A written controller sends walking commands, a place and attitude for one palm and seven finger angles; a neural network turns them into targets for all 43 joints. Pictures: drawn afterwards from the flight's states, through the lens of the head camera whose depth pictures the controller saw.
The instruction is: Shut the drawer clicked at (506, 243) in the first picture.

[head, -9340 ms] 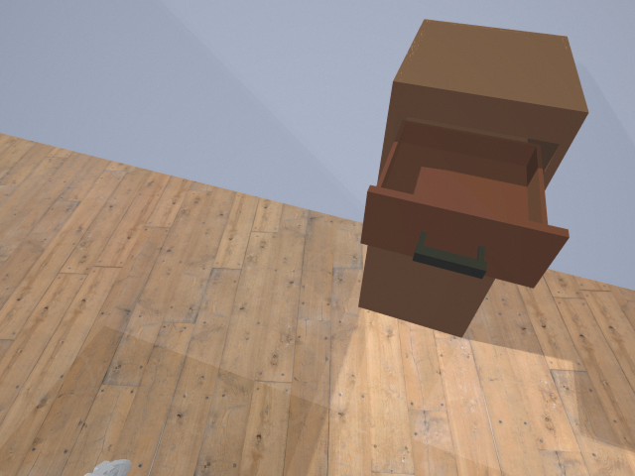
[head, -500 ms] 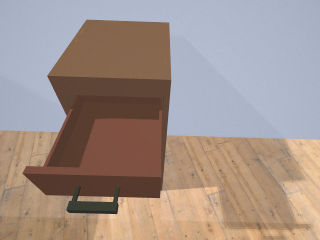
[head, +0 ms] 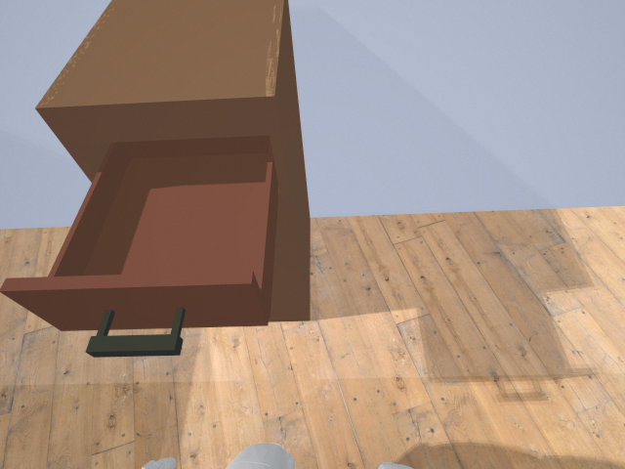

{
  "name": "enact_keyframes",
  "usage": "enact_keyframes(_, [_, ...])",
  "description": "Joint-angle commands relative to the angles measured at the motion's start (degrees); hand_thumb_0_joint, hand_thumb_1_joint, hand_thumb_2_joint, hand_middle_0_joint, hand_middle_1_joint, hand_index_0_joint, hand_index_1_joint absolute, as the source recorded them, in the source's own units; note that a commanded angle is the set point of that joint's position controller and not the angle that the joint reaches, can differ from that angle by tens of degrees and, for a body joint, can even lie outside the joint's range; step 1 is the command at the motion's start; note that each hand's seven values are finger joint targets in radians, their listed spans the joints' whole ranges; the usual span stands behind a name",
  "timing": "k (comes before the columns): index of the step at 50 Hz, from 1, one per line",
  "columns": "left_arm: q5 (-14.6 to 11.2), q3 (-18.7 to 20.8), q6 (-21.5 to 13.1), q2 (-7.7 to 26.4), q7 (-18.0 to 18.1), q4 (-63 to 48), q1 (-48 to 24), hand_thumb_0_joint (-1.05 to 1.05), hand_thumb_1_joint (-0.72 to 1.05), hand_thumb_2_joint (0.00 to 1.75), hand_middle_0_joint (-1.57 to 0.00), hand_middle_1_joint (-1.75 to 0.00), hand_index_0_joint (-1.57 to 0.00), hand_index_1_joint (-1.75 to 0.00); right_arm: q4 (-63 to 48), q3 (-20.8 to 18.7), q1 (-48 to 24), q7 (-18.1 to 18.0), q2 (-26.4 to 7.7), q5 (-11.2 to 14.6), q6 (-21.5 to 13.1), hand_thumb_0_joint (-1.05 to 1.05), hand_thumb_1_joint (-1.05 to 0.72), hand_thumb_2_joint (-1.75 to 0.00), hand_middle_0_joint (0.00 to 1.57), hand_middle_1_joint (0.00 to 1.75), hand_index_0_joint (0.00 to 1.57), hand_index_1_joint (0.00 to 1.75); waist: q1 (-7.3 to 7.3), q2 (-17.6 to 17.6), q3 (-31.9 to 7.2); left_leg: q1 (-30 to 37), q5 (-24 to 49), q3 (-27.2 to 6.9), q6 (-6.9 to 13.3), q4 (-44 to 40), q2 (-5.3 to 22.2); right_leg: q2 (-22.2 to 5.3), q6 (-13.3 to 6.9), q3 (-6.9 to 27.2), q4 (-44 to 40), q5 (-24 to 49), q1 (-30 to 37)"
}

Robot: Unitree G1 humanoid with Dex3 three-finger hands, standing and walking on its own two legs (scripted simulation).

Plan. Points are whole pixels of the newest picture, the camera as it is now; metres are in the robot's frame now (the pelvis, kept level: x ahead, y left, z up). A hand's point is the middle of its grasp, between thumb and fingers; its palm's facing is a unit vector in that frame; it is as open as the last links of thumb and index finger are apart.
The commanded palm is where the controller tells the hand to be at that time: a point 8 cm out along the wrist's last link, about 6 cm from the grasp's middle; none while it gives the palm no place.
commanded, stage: come to a stop and stand still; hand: left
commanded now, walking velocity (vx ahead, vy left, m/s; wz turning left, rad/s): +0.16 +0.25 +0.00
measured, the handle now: (139, 330) +0.29 +0.27 -0.03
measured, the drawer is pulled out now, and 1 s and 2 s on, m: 0.29 0.29 0.28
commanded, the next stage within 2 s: look again from close up in 1.08 s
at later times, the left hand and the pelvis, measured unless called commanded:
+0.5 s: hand out of the picture -0.02 +0.24 -0.16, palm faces +0.05 -0.97 -0.24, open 7.4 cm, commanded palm none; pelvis -0.04 +0.03 +0.01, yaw +1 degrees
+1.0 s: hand out of the picture +0.09 +0.17 -0.16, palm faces +0.05 -0.99 -0.16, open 7.3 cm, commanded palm none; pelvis +0.00 +0.01 +0.00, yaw +3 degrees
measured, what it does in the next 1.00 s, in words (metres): steps on the spot: left foot, then right foot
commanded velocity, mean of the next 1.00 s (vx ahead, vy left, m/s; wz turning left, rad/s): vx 0.03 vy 0.03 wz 0.00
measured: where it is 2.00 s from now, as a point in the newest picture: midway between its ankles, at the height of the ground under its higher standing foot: outside the picture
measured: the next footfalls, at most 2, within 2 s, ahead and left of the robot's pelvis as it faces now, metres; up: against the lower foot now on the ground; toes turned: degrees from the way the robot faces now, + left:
left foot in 0.40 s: +0.02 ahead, +0.13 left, +0.00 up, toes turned +6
right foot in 0.78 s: +0.07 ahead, -0.10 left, +0.00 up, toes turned -2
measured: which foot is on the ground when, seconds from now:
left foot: up 0.00-0.38, down 0.40-1.00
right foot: down 0.00-0.38, up 0.40-0.76, down 0.78-1.00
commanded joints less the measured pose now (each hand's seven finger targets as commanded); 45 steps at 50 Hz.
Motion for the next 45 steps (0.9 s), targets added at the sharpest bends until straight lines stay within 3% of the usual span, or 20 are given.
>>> enact_keyframes(1, [-0.1, 2.4, -1.5, 10.7, 0.9, -4.2, 3.8, 0.0, 0.9, 0.9, -0.2, -0.3, -0.2, -0.3, -3.7, -0.6, 3.3, 1.3, -3.2, -0.1, -0.6, 0.0, -0.9, -0.9, 0.2, 0.3, 0.2, 0.3, 1.05, -8.5, -8.9, -6.9, 4.2, -3.9, -1.9, 11.2, 1.0, -14.2, -8.4, 15.6, -13.7, 25.4, 9.6])
enact_keyframes(9, [-0.1, 3.2, -1.8, 12.4, 0.3, -4.4, 5.8, 0.0, 0.9, 0.9, -0.2, -0.3, -0.2, -0.3, -6.3, 0.0, 0.2, 2.6, -6.0, -0.5, -0.5, 0.0, -0.9, -0.9, 0.2, 0.3, 0.2, 0.3, 3.19, -9.3, -6.9, -6.0, 6.7, -2.5, -1.7, -1.9, 3.3, -15.7, -8.2, 21.2, -24.1, -10.1, 9.6])
enact_keyframes(14, [0.4, 3.8, -1.7, 14.1, -0.6, -4.5, 3.9, 0.0, 0.9, 0.9, -0.2, -0.3, -0.2, -0.3, -5.4, 0.0, 5.0, 3.1, -4.8, 0.1, -1.5, 0.0, -0.9, -0.9, 0.2, 0.3, 0.2, 0.3, 1.76, -11.6, -7.9, 6.3, 2.3, 0.9, 0.6, -17.8, 2.4, -14.2, -6.7, 17.9, -26.8, -15.4, 2.7])
enact_keyframes(16, [0.2, 3.8, -1.3, 14.1, -0.8, -4.4, 2.3, 0.0, 0.9, 0.9, -0.2, -0.3, -0.2, -0.3, -3.3, 0.0, 11.5, 2.9, -3.9, 0.2, -2.1, 0.0, -0.9, -0.9, 0.2, 0.3, 0.2, 0.3, -0.99, -11.2, -8.8, 16.7, 5.2, 3.1, 1.8, -28.1, 0.9, -11.6, -4.3, 14.3, -25.1, -16.4, -3.3])
enact_keyframes(17, [-0.1, 3.6, -0.9, 13.5, -1.0, -4.2, 1.5, 0.0, 0.9, 0.9, -0.2, -0.3, -0.2, -0.3, -1.5, 0.3, 16.0, 2.6, -3.1, 0.2, -2.5, 0.0, -0.9, -0.9, 0.2, 0.3, 0.2, 0.3, -3.09, -9.3, -9.5, 23.7, 8.6, 5.1, 2.2, -34.9, -0.2, -9.3, -2.5, 11.3, -22.7, -19.0, -7.3])
enact_keyframes(18, [-0.2, 2.9, -0.7, 10.7, -1.2, -4.1, 1.6, 0.0, 0.9, 0.9, -0.2, -0.3, -0.2, -0.3, -0.3, 0.4, 19.3, 1.9, -3.6, 0.2, -3.1, 0.0, -0.9, -0.9, 0.2, 0.3, 0.2, 0.3, -4.66, -3.1, -9.6, 29.5, 8.3, 3.6, 2.9, -40.7, 2.0, -5.6, -1.0, 7.4, -14.5, -19.7, -12.1])
enact_keyframes(19, [-0.7, 1.9, -0.6, 6.7, -1.4, -5.2, 1.9, 0.0, 0.9, 0.9, -0.2, -0.3, -0.2, -0.3, -0.1, 0.0, 20.8, 1.3, -6.4, -0.5, -3.5, 0.0, -0.9, -0.9, 0.2, 0.3, 0.2, 0.3, -5.45, 11.4, -6.2, 27.7, -2.8, -8.3, 6.1, -47.5, 10.6, 1.3, 1.3, 0.5, 1.0, -18.3, -19.1])
enact_keyframes(20, [-0.7, 1.4, -0.7, 4.6, -1.3, -6.4, 2.3, 0.0, 0.9, 0.9, -0.2, -0.3, -0.2, -0.3, -1.7, -0.1, 18.9, 1.0, -8.6, -0.8, -3.1, 0.0, -0.9, -0.9, 0.2, 0.3, 0.2, 0.3, -4.66, 17.7, -1.3, 19.3, -9.4, -20.2, 9.5, -50.9, 19.3, 5.1, 2.5, -1.8, 14.1, -16.3, -23.2])
enact_keyframes(21, [-0.8, 1.5, -0.9, 5.1, -1.5, -7.0, 0.0, 0.0, 0.9, 0.9, -0.2, -0.3, -0.2, -0.3, -2.7, 0.3, 16.4, 0.9, -8.2, -1.1, -3.0, 0.0, -0.9, -0.9, 0.2, 0.3, 0.2, 0.3, -4.15, 10.6, 1.8, 11.2, -6.9, -18.9, 11.7, -52.6, 20.9, 3.2, 1.7, 2.6, 22.1, -12.7, -21.7])
enact_keyframes(23, [-0.1, 1.8, -1.0, 6.0, -2.3, -4.2, 4.5, 0.0, 0.9, 0.9, -0.2, -0.3, -0.2, -0.3, -3.7, 1.6, 9.0, 0.9, -4.9, -0.7, -4.1, 0.0, -0.9, -0.9, 0.2, 0.3, 0.2, 0.3, 1.16, 9.6, -0.2, 8.0, -4.2, -18.0, 10.8, -51.4, 17.5, 0.4, 1.7, 4.7, 27.6, -4.3, -18.9])
enact_keyframes(25, [-0.3, 1.7, -1.3, 5.9, -3.4, -2.9, 5.3, 0.0, 0.9, 0.9, -0.2, -0.3, -0.2, -0.3, -3.6, 2.3, 9.4, 0.5, -3.7, -0.3, -5.5, 0.0, -0.9, -0.9, 0.2, 0.3, 0.2, 0.3, 0.74, 3.5, 1.7, 10.8, 4.8, -12.8, 10.3, -50.8, 15.2, -1.1, 2.5, 3.6, 28.8, 0.4, -19.5])
enact_keyframes(28, [-0.6, 1.2, -1.5, 5.1, -3.5, -2.5, 3.3, 0.0, 0.9, 0.9, -0.2, -0.3, -0.2, -0.3, -0.9, 2.8, 16.1, -0.5, -2.8, -0.3, -6.5, 0.0, -0.9, -0.9, 0.2, 0.3, 0.2, 0.3, -1.48, -0.1, 0.3, 19.3, 22.4, -11.5, 11.1, -47.4, 15.7, -1.9, 3.0, 2.8, 26.6, 0.5, -23.1])
enact_keyframes(31, [-1.1, 0.6, -1.4, 3.5, -3.2, -2.8, 0.9, 0.0, 0.9, 0.9, -0.2, -0.3, -0.2, -0.3, 1.5, 3.0, 18.8, -1.1, -2.2, -0.5, -6.8, 0.0, -0.9, -0.9, 0.2, 0.3, 0.2, 0.3, -2.15, 1.5, -0.4, 20.4, 36.7, -9.7, 11.5, -44.5, 16.8, -3.8, 3.1, 2.2, 18.1, -1.1, -19.5])
enact_keyframes(35, [-1.9, 0.4, -1.6, 2.5, -2.5, -1.6, 2.2, 0.0, 0.9, 0.9, -0.2, -0.3, -0.2, -0.3, 3.0, 2.7, 17.3, -1.3, -2.2, -0.6, -5.9, 0.0, -0.9, -0.9, 0.2, 0.3, 0.2, 0.3, -1.36, 4.1, -3.2, 16.7, 47.7, -6.1, 8.4, -38.2, 15.1, -2.2, 2.3, 0.1, -0.7, 0.2, -3.8])
enact_keyframes(37, [-1.9, 1.0, -2.4, 4.3, -2.1, 1.5, 9.0, 0.0, 0.9, 0.9, -0.2, -0.3, -0.2, -0.3, 3.8, 2.4, 17.1, -1.0, -1.9, 0.1, -5.6, 0.0, -0.9, -0.9, 0.2, 0.3, 0.2, 0.3, 1.48, -0.4, -7.2, 12.5, 38.0, -3.5, 4.8, -32.3, 11.1, -2.6, 2.5, 1.1, -12.5, 15.1, 10.1])
enact_keyframes(39, [-1.6, 1.8, -3.1, 9.4, -0.9, 4.0, 12.6, 0.0, 0.9, 0.9, -0.2, -0.3, -0.2, -0.3, 4.1, 2.2, 19.7, -0.3, 1.4, 1.0, -5.1, 0.0, -0.9, -0.9, 0.2, 0.3, 0.2, 0.3, 1.03, -13.1, -12.9, 1.9, 5.2, 1.8, 0.5, -26.3, 3.0, -16.6, -3.8, 15.4, -11.5, 42.5, 23.0])
enact_keyframes(40, [-1.6, 1.6, -3.0, 10.1, -0.8, 4.2, 12.0, 0.0, 0.9, 0.9, -0.2, -0.3, -0.2, -0.3, 4.6, 1.9, 19.4, -0.5, 2.1, 1.2, -4.6, 0.0, -0.9, -0.9, 0.2, 0.3, 0.2, 0.3, 0.76, -12.8, -12.1, 4.3, -2.7, 1.6, 0.4, -21.8, 2.5, -19.1, -6.6, 15.0, -14.4, 41.1, 18.8])
enact_keyframes(41, [-1.3, 1.9, -3.1, 9.0, -0.5, 3.5, 9.7, 0.0, 0.9, 0.9, -0.2, -0.3, -0.2, -0.3, 5.1, 1.7, 19.3, -0.6, 2.8, 1.3, -4.0, 0.0, -0.9, -0.9, 0.2, 0.3, 0.2, 0.3, 0.31, -13.5, -11.8, 4.8, -4.0, 0.3, 0.5, -18.1, 3.4, -18.0, -8.0, 15.2, -15.7, 36.8, 16.0])
enact_keyframes(43, [-1.1, 1.9, -2.6, 7.4, 0.0, 2.8, 5.6, 0.0, 0.9, 0.9, -0.2, -0.3, -0.2, -0.3, 5.6, 1.4, 17.8, -0.5, 2.8, 1.2, -3.4, 0.0, -0.9, -0.9, 0.2, 0.3, 0.2, 0.3, -0.09, -15.2, -8.4, 4.1, -2.2, -0.9, 0.7, -15.8, 4.4, -15.8, -8.3, 13.6, -16.3, 33.6, 12.1])
enact_keyframes(45, [-0.8, 2.3, -2.3, 7.2, 0.2, 1.5, 3.5, 0.0, 0.9, 0.9, -0.2, -0.3, -0.2, -0.3, 5.8, 1.3, 18.1, -0.4, 3.3, 1.2, -3.4, 0.0, -0.9, -0.9, 0.2, 0.3, 0.2, 0.3, -0.62, -10.1, -8.3, 4.7, 1.2, 0.1, 0.5, -18.3, 4.1, -15.3, -8.1, 11.7, -15.1, 33.9, 10.5])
